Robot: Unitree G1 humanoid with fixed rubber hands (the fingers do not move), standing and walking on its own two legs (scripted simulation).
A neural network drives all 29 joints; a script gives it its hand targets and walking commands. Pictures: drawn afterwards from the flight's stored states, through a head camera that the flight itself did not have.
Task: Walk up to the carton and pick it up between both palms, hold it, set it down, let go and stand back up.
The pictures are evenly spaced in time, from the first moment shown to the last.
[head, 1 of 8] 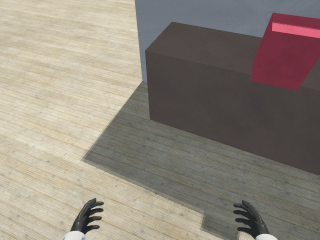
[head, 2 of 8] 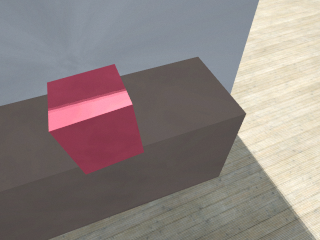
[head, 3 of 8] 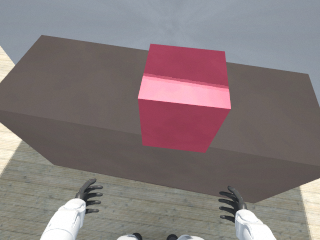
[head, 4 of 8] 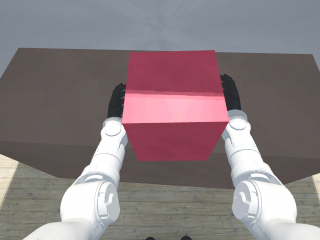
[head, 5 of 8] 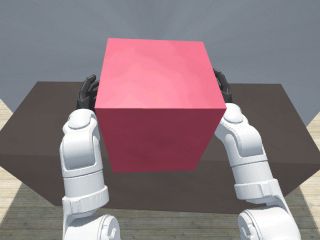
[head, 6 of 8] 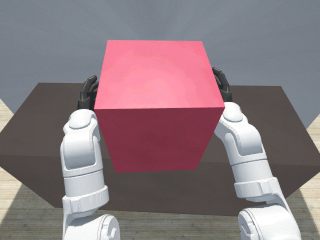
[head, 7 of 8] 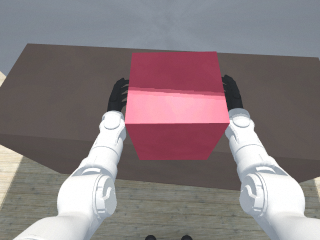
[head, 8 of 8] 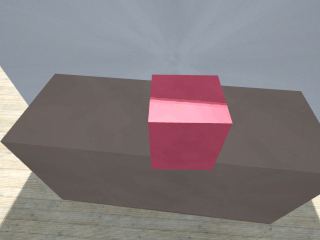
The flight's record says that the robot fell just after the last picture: no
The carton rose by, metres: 0.18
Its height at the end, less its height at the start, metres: +0.00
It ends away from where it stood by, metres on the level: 0.03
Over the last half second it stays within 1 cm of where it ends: yes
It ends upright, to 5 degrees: yes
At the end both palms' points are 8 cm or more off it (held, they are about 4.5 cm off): yes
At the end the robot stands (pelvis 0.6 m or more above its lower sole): yes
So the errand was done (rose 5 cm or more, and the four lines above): yes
